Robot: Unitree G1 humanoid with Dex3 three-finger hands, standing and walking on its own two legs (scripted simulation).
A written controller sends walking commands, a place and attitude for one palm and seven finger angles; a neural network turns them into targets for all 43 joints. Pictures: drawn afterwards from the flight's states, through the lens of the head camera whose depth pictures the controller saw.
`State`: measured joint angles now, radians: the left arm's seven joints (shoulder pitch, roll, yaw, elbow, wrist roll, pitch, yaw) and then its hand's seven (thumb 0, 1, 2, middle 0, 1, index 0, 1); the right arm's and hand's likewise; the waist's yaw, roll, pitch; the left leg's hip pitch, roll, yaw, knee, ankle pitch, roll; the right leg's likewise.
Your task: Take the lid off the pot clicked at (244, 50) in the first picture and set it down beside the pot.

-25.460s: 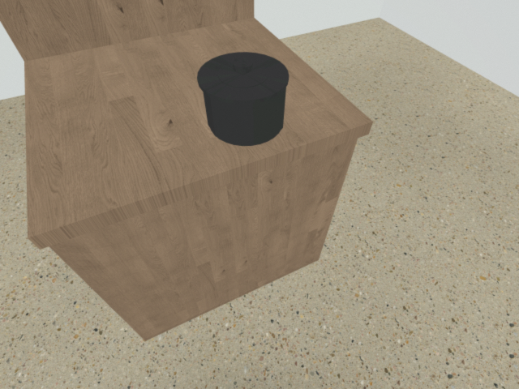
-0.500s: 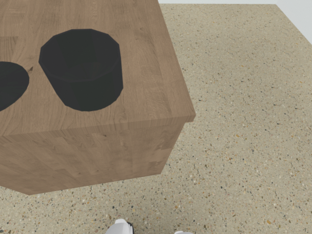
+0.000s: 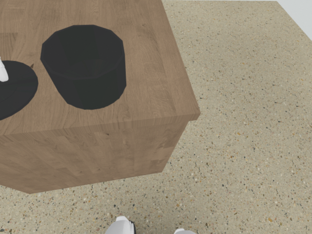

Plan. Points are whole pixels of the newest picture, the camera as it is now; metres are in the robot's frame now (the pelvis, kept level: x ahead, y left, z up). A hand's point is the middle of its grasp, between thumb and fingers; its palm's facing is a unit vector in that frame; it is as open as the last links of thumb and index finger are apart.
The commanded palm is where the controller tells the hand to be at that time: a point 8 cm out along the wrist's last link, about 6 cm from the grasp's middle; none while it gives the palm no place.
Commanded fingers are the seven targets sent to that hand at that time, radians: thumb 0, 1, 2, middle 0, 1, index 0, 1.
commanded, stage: open the fingers wide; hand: left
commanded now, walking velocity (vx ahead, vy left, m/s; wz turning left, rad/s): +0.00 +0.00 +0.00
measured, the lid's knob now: out of the picture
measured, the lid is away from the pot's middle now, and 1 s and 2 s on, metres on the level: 0.23 0.25 0.25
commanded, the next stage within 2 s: raise the empty hand in 0.96 s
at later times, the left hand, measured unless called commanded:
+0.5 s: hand out of the picture +0.43 +0.38 +0.11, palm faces -0.41 -0.16 -0.90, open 7.7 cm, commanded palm +0.46 +0.37 +0.18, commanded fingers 0.00 0.15 0.63 -0.42 -0.94 -0.43 -0.93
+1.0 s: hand out of the picture +0.44 +0.37 +0.12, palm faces -0.41 -0.16 -0.90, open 11.0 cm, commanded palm +0.46 +0.38 +0.18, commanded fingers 0.00 -0.03 0.69 -0.36 -0.83 -0.36 -0.83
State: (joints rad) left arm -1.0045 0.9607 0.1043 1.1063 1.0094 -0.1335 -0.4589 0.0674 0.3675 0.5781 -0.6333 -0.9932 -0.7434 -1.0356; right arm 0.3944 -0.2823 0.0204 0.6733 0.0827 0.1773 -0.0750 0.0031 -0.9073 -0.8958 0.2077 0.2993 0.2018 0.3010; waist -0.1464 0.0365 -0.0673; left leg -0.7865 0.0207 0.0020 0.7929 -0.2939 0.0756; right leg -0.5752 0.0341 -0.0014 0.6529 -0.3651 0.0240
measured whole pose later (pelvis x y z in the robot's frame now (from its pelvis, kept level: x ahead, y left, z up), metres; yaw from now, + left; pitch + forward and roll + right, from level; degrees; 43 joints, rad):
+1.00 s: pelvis -0.01 -0.01 +0.00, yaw +1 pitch +14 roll -5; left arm -1.05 0.97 0.04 1.17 1.01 -0.16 -0.42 0.00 -0.01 0.67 -0.38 -0.84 -0.38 -0.85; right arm 0.36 -0.29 0.02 0.67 0.10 0.21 -0.09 0.00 -0.91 -0.90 0.21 0.30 0.20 0.30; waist -0.14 0.03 -0.06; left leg -0.75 0.01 0.00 0.77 -0.27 0.07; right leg -0.55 0.03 0.00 0.65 -0.36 0.03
